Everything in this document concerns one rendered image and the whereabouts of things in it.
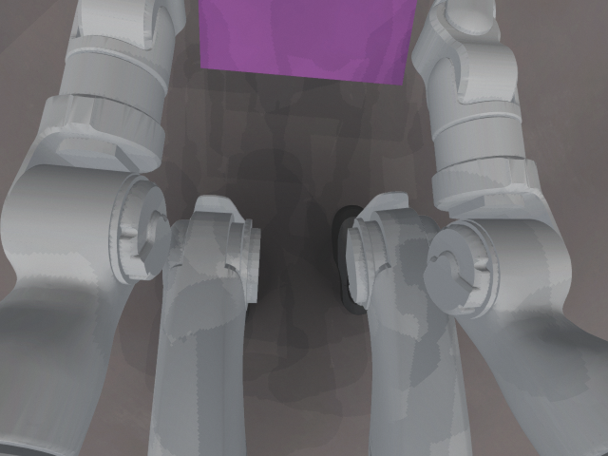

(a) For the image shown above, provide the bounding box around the carton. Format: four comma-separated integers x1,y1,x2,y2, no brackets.
199,0,417,86

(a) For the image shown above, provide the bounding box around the robot shin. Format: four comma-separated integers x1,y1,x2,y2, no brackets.
162,195,248,308
349,191,441,306

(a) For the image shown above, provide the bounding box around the right robot forearm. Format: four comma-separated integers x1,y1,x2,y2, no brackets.
411,0,572,267

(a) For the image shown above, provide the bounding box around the robot right shin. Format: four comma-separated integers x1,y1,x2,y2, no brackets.
349,191,441,306

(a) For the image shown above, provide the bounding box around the left robot forearm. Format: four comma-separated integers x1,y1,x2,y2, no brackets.
0,0,186,259

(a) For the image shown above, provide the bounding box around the robot left shin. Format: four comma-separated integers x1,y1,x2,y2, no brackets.
162,195,248,308

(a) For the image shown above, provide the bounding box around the left robot upper arm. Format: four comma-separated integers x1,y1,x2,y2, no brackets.
0,164,172,456

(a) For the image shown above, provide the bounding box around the right robot upper arm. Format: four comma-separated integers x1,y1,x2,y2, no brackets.
423,218,608,456

